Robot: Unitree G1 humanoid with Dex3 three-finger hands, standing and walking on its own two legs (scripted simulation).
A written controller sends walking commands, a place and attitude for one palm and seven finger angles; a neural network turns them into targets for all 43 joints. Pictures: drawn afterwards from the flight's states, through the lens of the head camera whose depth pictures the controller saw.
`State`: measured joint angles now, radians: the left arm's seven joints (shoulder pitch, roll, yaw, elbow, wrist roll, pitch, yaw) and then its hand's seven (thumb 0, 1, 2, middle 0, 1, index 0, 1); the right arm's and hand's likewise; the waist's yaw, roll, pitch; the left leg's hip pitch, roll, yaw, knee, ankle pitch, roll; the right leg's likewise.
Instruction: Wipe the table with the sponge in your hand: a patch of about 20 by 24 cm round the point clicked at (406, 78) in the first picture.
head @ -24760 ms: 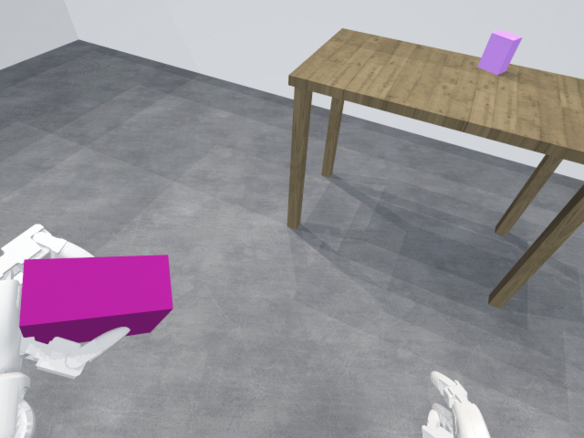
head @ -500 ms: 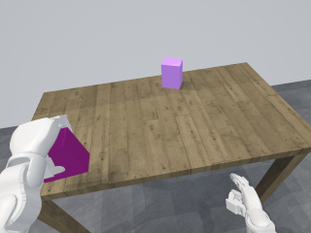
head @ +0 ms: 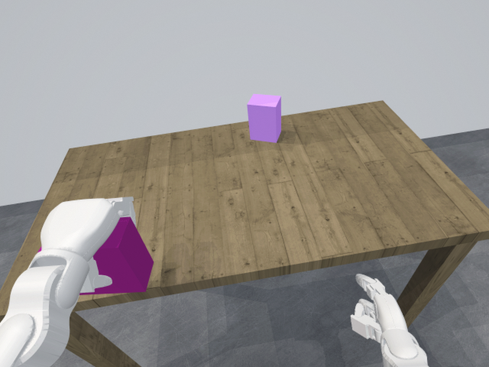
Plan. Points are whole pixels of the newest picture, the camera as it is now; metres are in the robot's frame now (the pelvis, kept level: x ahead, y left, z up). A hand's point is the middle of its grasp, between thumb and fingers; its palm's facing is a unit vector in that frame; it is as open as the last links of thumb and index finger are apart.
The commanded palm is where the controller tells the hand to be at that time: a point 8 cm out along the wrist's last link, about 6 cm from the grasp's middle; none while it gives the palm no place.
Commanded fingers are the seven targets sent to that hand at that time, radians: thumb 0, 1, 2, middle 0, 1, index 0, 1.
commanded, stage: move the sponge above the wiping area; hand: left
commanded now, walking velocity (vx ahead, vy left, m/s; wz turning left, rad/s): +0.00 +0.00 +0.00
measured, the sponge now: (107, 264) +0.21 +0.28 +0.08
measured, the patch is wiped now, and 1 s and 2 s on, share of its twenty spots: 0.00 0.00 0.00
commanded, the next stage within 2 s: none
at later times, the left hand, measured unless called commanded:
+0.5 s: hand (104, 223) +0.25 +0.28 +0.13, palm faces +0.07 -0.02 -1.00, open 9.9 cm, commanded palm +0.22 +0.29 +0.20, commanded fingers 0.00 0.10 1.30 -1.20 -1.60 -1.20 -1.60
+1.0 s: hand (102, 203) +0.29 +0.30 +0.13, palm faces +0.18 -0.04 -0.98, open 9.9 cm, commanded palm +0.25 +0.28 +0.18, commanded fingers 0.00 0.10 1.30 -1.20 -1.60 -1.20 -1.60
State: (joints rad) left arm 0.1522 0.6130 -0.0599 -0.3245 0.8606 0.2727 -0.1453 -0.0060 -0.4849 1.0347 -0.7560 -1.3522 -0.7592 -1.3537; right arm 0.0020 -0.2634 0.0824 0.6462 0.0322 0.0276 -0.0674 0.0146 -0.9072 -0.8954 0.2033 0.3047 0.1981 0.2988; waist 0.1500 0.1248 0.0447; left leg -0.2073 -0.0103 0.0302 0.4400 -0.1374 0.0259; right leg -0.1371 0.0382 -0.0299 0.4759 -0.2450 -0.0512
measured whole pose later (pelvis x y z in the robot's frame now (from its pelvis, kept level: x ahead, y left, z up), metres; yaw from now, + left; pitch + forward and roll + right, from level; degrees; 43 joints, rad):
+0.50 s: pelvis +0.03 -0.01 +0.00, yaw +0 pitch -4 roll +0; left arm 0.16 0.65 0.06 -0.25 0.83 0.12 -0.04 -0.01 -0.49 1.04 -0.76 -1.35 -0.76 -1.35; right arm 0.06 -0.27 0.04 0.65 0.03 0.02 -0.09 0.01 -0.91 -0.90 0.20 0.30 0.19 0.30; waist 0.15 0.09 0.04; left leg -0.20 0.02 0.02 0.46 -0.19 0.01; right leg -0.10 0.07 -0.03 0.43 -0.26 -0.07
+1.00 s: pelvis +0.02 +0.01 +0.00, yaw -1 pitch -3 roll +0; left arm 0.00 0.54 -0.02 -0.14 0.88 0.33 0.05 0.00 -0.48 1.04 -0.76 -1.36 -0.77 -1.36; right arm 0.03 -0.24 0.06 0.67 0.05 0.07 -0.05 0.01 -0.91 -0.90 0.20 0.30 0.19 0.30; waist 0.13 0.09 0.01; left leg -0.23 -0.01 0.04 0.44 -0.17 0.03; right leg -0.14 0.04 -0.01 0.43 -0.25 -0.04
